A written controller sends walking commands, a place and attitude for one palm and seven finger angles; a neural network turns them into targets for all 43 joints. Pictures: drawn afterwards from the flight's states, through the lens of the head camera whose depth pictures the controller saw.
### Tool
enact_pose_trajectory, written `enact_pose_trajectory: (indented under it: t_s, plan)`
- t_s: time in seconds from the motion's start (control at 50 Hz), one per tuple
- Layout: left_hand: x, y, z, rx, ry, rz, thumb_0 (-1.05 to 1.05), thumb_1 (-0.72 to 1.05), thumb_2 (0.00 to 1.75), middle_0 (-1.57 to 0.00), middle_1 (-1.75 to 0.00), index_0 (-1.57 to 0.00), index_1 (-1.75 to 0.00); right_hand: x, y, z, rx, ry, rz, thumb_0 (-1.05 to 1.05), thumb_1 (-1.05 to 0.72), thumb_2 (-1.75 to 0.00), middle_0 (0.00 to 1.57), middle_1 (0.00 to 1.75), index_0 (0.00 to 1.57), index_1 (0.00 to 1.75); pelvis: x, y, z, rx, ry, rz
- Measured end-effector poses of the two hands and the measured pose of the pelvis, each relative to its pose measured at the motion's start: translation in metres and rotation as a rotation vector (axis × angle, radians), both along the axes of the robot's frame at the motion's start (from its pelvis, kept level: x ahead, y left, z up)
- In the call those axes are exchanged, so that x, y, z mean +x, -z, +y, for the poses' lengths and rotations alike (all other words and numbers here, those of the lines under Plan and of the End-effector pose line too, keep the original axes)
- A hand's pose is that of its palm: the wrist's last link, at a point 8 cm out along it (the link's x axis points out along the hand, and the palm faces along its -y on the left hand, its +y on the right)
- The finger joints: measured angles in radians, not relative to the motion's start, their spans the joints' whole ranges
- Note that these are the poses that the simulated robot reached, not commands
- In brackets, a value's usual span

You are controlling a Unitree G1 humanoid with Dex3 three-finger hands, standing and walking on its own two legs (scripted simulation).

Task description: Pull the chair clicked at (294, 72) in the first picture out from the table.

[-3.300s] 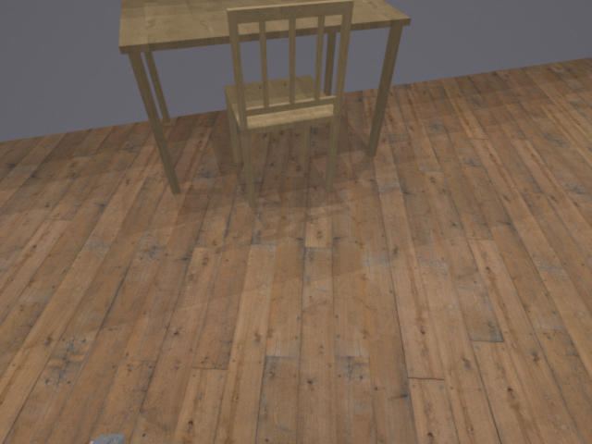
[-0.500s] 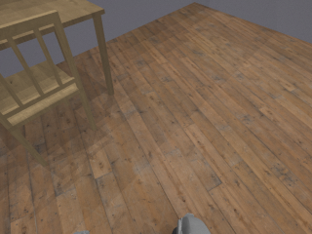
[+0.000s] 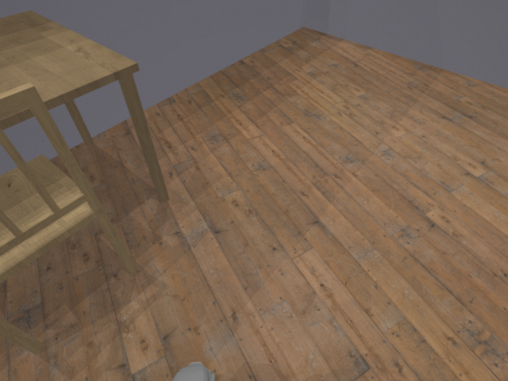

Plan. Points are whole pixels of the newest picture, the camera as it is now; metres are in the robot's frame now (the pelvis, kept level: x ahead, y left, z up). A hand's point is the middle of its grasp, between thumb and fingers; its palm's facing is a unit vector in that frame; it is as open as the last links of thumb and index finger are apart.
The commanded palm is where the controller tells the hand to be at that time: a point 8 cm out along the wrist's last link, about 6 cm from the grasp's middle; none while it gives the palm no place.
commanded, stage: walk to a spot facing it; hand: left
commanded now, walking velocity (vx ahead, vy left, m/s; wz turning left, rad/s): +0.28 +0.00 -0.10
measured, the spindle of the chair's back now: out of the picture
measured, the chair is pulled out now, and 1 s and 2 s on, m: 0.00 0.00 0.00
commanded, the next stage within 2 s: turn to face it in 0.02 s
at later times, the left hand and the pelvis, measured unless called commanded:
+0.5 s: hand (153, 337) +0.23 +0.22 -0.16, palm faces +0.15 -0.96 -0.24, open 7.3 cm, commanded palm none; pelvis +0.15 +0.01 +0.00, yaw +7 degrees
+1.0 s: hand out of the picture +0.09 +0.20 -0.18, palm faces +0.48 -0.84 -0.25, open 7.4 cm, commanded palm none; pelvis +0.15 +0.00 -0.01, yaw +27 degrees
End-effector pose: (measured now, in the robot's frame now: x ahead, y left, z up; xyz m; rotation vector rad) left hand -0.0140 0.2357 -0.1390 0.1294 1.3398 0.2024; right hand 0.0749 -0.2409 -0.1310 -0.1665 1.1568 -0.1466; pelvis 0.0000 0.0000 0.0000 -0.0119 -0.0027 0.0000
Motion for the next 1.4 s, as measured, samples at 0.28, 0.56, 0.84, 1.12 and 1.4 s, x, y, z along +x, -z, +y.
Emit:
enact_pose_trajectory:
  t_s: [0.28, 0.56, 0.84, 1.12, 1.4]
  plan:
    - [0.092, 0.020, 0.022, -0.069, -0.013, 0.105, 0.01, 0.90, 0.90, -0.20, -0.29, -0.20, -0.30, 0.106, -0.001, 0.053, -0.024, 0.016, -0.024, -0.01, -0.94, -0.89, 0.21, 0.30, 0.21, 0.30, 0.110, 0.006, 0.039, 0.003, 0.006, -0.032]
    - [0.239, -0.014, 0.017, 0.092, -0.045, -0.220, 0.01, 0.92, 0.90, -0.20, -0.29, -0.20, -0.30, 0.100, 0.033, 0.007, 0.037, -0.030, 0.242, 0.00, -0.92, -0.89, 0.21, 0.30, 0.21, 0.30, 0.156, 0.012, -0.003, 0.035, -0.147, -0.001]
    - [0.171, -0.022, -0.009, 0.091, -0.272, -0.178, 0.00, 0.92, 0.90, -0.20, -0.30, -0.20, -0.30, 0.233, 0.008, -0.007, -0.023, -0.296, 0.101, 0.00, -0.92, -0.90, 0.20, 0.30, 0.20, 0.30, 0.164, -0.001, -0.021, 0.048, -0.360, -0.007]
    - [0.031, 0.023, 0.024, 0.022, -0.532, 0.051, 0.01, 0.91, 0.90, -0.20, -0.29, -0.20, -0.30, 0.304, -0.018, 0.099, -0.099, -0.602, -0.078, 0.00, -0.91, -0.90, 0.20, 0.30, 0.20, 0.30, 0.141, 0.013, 0.020, -0.018, -0.531, 0.003]
    - [0.062, -0.006, 0.050, 0.091, -0.597, -0.133, 0.01, 0.90, 0.90, -0.20, -0.29, -0.20, -0.30, 0.266, -0.014, 0.106, -0.081, -0.654, 0.042, 0.00, -0.91, -0.89, 0.21, 0.30, 0.21, 0.30, 0.136, -0.002, 0.023, -0.016, -0.676, 0.006]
